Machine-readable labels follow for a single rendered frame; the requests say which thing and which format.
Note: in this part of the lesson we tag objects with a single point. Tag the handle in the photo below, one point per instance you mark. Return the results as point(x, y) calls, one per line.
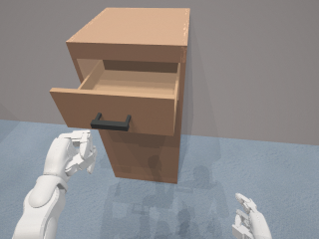
point(97, 123)

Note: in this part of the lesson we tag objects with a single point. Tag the drawer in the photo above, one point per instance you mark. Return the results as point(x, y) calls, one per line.
point(146, 91)

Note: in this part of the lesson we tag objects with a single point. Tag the robot right hand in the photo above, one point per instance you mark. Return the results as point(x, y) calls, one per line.
point(254, 224)

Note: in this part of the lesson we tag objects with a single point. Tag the robot left hand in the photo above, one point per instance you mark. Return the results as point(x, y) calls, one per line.
point(64, 160)

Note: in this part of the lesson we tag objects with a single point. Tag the left robot forearm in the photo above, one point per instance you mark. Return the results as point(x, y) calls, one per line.
point(42, 207)

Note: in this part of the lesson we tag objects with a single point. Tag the cabinet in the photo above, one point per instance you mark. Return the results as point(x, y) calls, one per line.
point(141, 35)

